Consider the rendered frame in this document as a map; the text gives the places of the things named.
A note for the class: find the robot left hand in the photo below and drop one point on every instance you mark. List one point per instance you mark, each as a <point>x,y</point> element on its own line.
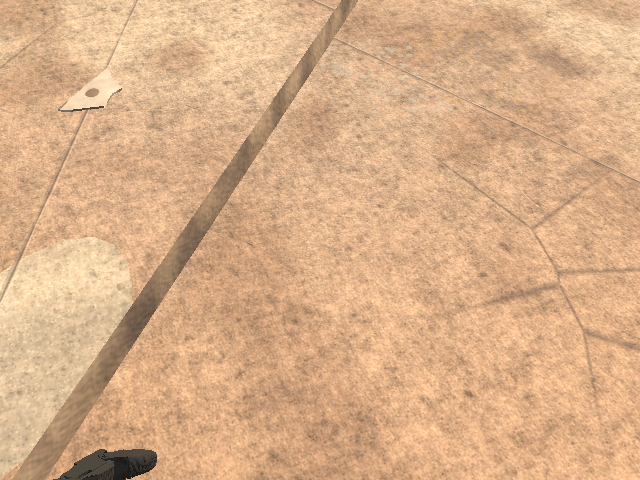
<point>117,465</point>

